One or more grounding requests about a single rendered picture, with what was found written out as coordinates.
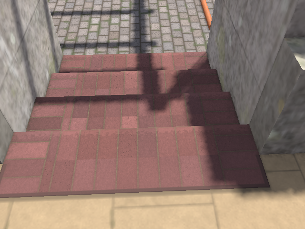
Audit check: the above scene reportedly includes stairs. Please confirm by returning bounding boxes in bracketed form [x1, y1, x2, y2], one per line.
[26, 52, 240, 132]

